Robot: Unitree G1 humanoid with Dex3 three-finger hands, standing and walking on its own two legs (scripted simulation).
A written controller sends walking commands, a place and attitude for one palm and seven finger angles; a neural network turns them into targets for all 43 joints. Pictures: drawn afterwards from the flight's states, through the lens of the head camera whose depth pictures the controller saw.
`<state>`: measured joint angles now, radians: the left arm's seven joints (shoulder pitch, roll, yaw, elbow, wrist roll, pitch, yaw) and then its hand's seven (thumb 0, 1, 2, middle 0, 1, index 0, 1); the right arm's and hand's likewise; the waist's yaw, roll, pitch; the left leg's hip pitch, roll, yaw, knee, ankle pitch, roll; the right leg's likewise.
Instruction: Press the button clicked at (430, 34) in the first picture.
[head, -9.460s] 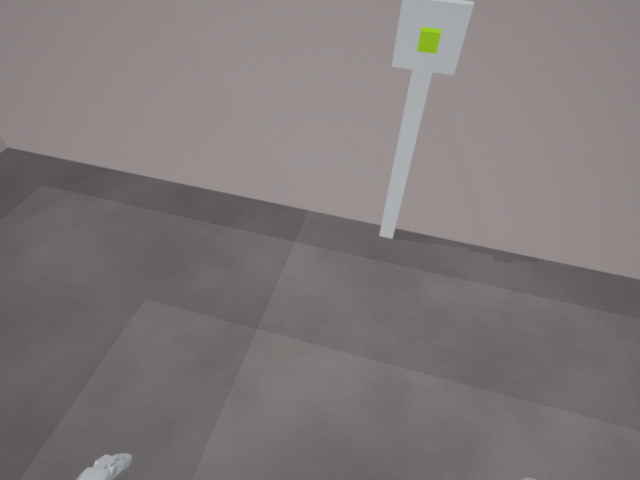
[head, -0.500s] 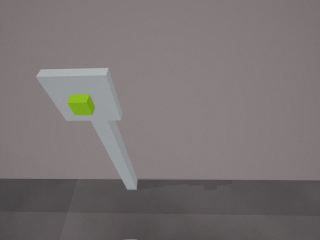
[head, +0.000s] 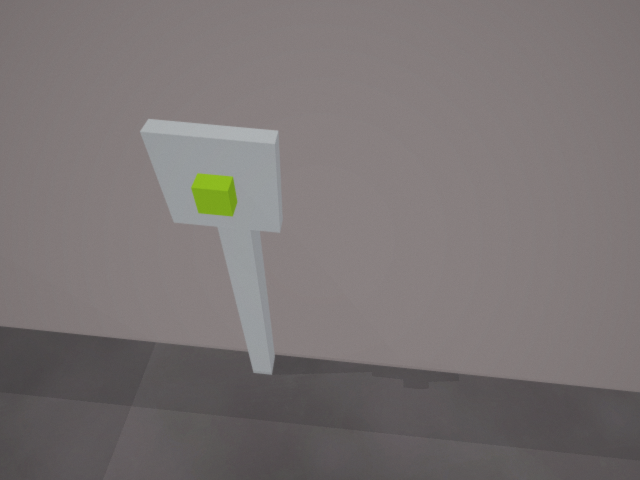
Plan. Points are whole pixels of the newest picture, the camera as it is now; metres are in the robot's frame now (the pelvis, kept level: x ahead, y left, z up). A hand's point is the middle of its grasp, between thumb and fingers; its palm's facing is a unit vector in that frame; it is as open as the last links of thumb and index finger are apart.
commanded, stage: come to a stop and stand still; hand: left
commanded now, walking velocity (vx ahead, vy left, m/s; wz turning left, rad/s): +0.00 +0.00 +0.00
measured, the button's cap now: (216, 193) +0.47 +0.20 +0.07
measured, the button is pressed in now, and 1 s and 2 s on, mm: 0 0 0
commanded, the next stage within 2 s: look again from close up in 0.40 s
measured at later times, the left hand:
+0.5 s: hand out of the picture +0.06 +0.21 -0.16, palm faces -0.01 -0.95 -0.31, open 7.3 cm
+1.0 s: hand out of the picture +0.02 +0.22 -0.16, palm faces -0.05 -0.95 -0.30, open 7.3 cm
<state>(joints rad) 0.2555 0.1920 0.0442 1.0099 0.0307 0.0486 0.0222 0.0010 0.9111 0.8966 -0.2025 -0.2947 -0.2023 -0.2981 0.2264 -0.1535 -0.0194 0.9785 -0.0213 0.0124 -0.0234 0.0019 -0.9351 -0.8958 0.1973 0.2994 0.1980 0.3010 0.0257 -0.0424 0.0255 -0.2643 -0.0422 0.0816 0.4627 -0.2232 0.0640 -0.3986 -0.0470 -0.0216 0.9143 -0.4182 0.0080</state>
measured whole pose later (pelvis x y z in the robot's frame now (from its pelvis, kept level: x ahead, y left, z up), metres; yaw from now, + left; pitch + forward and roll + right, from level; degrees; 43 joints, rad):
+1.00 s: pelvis -0.03 -0.01 +0.01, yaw +0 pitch -2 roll +0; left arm 0.19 0.30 -0.03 1.06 0.01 0.00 0.00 0.00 0.91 0.90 -0.21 -0.30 -0.21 -0.30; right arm 0.16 -0.31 0.02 1.08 -0.01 0.00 0.01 0.01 -0.91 -0.90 0.20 0.30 0.20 0.30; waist 0.00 0.00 0.04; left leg -0.21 -0.01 0.07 0.39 -0.15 0.04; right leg -0.12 0.02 -0.05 0.39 -0.24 -0.03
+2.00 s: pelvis -0.04 -0.01 -0.06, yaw +1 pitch +11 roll -3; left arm 0.53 0.26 0.23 -0.11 -0.32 -0.37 -0.28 0.01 0.90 0.90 -1.21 -1.39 -1.21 -1.40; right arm 0.28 -0.22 0.00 0.56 0.04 -0.18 -0.05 0.01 -0.90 -0.90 0.20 0.30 0.20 0.30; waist -0.01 0.04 -0.13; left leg -0.81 0.03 0.01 1.03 -0.41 0.04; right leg -0.67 0.03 -0.11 0.99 -0.51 -0.04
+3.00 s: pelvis -0.02 +0.00 -0.03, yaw +1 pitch +5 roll -2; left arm 0.33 0.29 0.21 -0.05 -0.30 -0.21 -0.29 0.01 0.90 0.90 -1.30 -1.50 -1.30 -1.50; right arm 0.27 -0.26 0.04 0.57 0.05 -0.21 -0.06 0.01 -0.90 -0.90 0.20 0.30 0.20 0.30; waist 0.00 0.04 -0.08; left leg -0.54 0.00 0.03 0.80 -0.34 0.05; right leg -0.41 0.02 -0.09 0.75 -0.43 -0.02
